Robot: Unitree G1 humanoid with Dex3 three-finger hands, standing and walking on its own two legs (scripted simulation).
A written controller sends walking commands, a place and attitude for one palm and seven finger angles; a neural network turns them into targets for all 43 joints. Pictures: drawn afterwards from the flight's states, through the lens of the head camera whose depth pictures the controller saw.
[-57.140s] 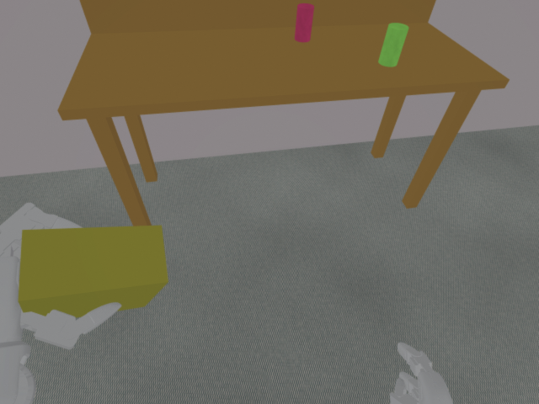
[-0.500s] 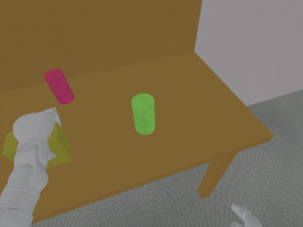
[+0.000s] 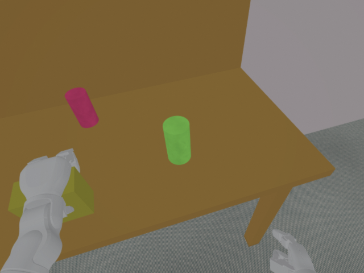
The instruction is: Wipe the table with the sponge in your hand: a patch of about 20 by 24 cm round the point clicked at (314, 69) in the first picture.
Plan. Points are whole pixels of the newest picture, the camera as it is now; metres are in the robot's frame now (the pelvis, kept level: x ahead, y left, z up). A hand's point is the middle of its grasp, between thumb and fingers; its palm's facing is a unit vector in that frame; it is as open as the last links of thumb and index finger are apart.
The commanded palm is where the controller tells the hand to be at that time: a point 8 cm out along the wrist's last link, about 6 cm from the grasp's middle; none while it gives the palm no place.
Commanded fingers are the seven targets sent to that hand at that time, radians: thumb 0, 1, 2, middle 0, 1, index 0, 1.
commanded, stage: wipe back along the middle lane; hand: left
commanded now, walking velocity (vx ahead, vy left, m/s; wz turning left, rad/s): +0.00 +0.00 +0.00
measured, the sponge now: (61, 202) +0.26 +0.33 +0.00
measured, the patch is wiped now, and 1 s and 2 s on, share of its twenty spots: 0.70 0.70 0.70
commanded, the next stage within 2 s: slide across to the third lane in 0.08 s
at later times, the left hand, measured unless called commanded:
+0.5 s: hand (66, 193) +0.25 +0.28 +0.06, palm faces +0.02 -0.01 -1.00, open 10.5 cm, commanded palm +0.22 +0.25 +0.10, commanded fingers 0.00 0.10 1.30 -1.20 -1.60 -1.20 -1.60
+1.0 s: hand (85, 188) +0.27 +0.25 +0.06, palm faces +0.03 -0.01 -1.00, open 10.5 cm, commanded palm +0.24 +0.20 +0.10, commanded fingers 0.00 0.10 1.30 -1.20 -1.60 -1.20 -1.60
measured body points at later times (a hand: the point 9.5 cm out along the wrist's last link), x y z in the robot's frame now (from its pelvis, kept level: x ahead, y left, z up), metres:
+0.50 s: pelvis -0.01 -0.01 +0.00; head -0.01 -0.04 +0.45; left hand +0.25 +0.28 +0.12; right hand +0.19 -0.24 -0.10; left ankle -0.01 +0.09 -0.73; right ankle -0.04 -0.12 -0.73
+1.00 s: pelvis -0.02 -0.01 +0.00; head -0.03 -0.05 +0.45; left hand +0.26 +0.24 +0.12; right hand +0.20 -0.21 -0.10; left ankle -0.01 +0.09 -0.73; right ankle -0.04 -0.12 -0.73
